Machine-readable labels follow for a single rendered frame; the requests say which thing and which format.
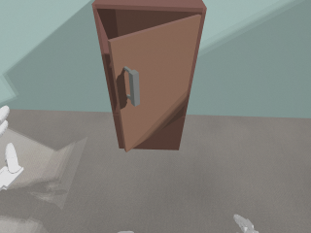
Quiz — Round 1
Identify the left robot hand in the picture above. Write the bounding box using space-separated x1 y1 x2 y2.
0 105 24 191

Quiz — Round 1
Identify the right robot hand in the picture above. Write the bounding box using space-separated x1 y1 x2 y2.
233 214 259 233

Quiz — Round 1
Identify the handle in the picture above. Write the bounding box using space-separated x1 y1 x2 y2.
123 66 140 107

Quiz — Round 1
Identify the cupboard door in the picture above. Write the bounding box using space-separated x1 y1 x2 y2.
107 15 201 152

